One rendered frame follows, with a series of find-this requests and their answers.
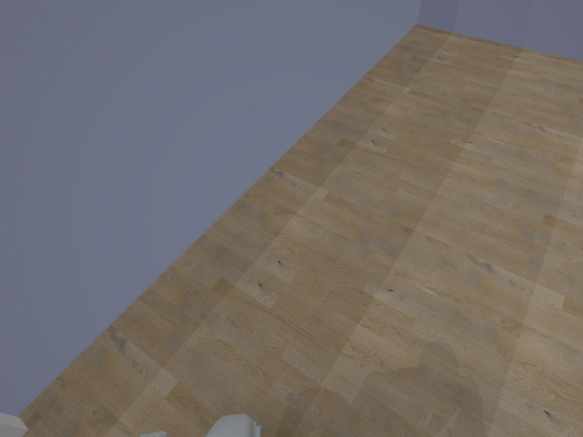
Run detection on left robot thigh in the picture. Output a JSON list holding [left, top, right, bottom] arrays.
[[205, 414, 261, 437]]

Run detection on panel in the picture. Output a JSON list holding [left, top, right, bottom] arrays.
[[0, 412, 28, 437]]

